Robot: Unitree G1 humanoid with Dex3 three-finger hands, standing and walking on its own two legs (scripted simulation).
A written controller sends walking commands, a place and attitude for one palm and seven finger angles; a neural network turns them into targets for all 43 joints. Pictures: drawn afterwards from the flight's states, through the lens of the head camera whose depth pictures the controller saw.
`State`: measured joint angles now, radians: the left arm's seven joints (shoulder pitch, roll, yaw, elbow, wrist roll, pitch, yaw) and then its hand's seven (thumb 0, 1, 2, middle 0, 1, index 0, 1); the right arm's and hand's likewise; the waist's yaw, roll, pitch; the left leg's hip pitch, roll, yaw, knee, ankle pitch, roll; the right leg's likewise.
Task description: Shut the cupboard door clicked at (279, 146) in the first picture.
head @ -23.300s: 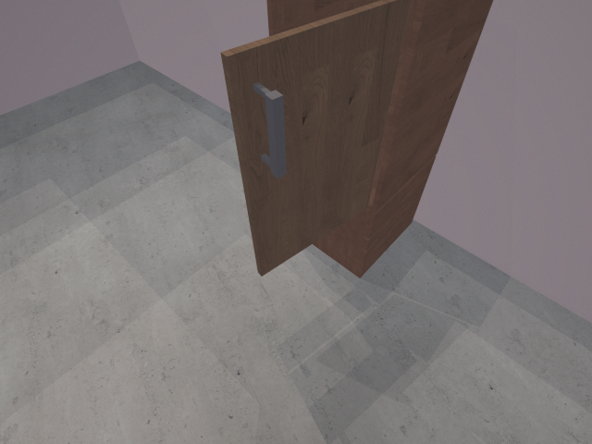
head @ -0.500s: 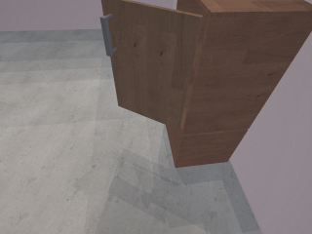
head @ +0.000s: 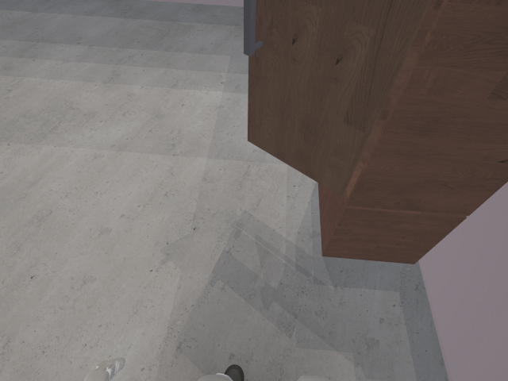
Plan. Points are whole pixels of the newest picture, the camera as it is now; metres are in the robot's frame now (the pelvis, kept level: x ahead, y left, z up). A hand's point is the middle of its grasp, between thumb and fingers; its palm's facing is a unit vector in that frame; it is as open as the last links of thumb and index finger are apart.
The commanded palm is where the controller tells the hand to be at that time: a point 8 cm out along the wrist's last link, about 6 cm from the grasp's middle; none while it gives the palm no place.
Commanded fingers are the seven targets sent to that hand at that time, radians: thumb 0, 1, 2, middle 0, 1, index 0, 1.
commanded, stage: walk to a spot facing it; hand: left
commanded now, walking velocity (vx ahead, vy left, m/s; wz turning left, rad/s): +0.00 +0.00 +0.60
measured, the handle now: (254, 19) +0.88 +0.03 +0.11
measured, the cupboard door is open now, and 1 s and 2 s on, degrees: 56 56 56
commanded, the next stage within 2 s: none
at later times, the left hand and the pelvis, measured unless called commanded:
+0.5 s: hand out of the picture -0.06 +0.17 -0.18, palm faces +0.41 -0.88 -0.25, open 7.4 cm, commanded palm none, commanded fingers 0.00 0.90 0.90 -0.20 -0.30 -0.20 -0.30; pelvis -0.01 -0.03 -0.01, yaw +23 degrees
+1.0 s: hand out of the picture -0.06 +0.16 -0.16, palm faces +0.64 -0.71 -0.29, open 7.4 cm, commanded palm none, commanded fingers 0.00 0.90 0.90 -0.20 -0.30 -0.20 -0.30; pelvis +0.00 -0.05 -0.01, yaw +41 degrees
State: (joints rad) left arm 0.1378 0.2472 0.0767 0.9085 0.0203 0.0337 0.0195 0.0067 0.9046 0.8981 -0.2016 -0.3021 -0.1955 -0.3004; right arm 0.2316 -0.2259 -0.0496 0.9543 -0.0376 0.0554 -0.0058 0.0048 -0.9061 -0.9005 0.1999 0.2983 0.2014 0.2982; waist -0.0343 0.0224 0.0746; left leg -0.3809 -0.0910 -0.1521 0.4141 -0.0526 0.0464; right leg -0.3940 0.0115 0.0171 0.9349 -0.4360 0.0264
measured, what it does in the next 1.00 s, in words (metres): steps on the spot, turning left: right foot, then left foot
